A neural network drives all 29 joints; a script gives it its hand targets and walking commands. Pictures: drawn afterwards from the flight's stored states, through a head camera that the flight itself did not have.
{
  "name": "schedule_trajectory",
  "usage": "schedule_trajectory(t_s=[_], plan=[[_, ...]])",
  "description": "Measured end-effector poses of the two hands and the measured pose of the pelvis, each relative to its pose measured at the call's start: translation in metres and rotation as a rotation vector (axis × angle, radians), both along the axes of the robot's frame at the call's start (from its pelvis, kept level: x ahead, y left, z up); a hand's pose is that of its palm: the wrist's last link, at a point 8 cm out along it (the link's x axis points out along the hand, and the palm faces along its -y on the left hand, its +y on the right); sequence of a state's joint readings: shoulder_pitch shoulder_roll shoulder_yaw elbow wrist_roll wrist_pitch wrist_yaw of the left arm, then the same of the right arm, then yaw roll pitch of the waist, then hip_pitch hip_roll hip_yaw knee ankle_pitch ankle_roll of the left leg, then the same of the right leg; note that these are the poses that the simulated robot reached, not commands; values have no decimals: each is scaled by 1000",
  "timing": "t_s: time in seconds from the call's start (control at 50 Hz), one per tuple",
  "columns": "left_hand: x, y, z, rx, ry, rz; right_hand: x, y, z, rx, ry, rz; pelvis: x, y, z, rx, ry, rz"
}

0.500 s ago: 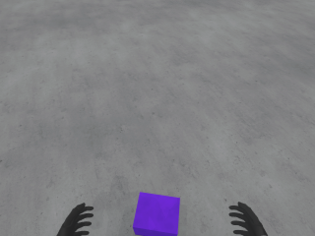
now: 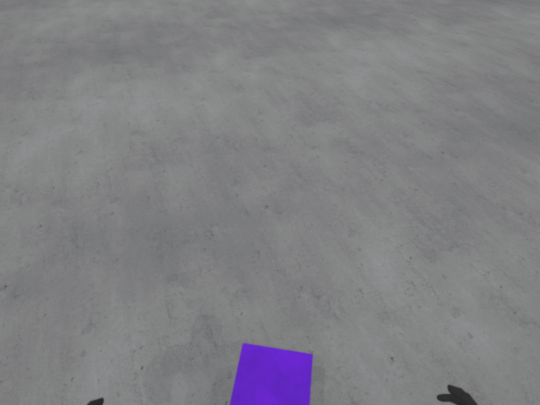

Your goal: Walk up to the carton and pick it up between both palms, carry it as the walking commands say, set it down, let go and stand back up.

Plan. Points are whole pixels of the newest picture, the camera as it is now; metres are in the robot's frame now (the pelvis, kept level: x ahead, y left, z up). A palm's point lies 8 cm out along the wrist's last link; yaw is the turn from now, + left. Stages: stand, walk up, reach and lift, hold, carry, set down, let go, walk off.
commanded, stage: stand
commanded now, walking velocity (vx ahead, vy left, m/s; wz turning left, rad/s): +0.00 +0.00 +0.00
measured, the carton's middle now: (272, 386) +0.36 +0.01 -0.69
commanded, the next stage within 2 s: none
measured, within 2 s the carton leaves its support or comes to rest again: neither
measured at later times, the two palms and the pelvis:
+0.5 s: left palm out of the picture +0.09 +0.30 -0.10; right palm out of the picture +0.10 -0.30 -0.09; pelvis -0.01 +0.00 +0.00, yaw +0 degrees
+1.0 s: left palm out of the picture +0.07 +0.31 -0.10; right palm out of the picture +0.08 -0.31 -0.10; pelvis -0.02 +0.00 +0.01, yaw +0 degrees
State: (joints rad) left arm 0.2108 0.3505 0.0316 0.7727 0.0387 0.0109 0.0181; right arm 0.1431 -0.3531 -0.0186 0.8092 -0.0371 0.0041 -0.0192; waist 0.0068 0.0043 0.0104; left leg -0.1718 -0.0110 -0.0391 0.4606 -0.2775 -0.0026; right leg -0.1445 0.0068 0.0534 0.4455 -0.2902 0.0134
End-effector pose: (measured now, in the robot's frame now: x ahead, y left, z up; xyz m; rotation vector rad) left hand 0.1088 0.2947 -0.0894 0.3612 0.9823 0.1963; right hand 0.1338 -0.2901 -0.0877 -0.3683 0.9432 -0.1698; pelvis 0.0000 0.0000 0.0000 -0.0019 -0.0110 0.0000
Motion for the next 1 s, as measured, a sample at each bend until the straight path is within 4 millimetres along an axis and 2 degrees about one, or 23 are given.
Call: schedule_trajectory(t_s=[0.26, 0.6, 1.0], plan=[[-6, 4, -4, 3, 48, 13, -15, -6, -5, -9, 60, -27, 0, 1, 3, 2, -11, 0], [-26, 10, -6, 10, 98, 31, -40, -15, -8, -20, 119, -51, -9, 0, 5, 2, -24, 0], [-42, 16, -8, 12, 134, 45, -53, -18, -9, -20, 149, -59, -17, 0, 7, 1, -31, 2]])
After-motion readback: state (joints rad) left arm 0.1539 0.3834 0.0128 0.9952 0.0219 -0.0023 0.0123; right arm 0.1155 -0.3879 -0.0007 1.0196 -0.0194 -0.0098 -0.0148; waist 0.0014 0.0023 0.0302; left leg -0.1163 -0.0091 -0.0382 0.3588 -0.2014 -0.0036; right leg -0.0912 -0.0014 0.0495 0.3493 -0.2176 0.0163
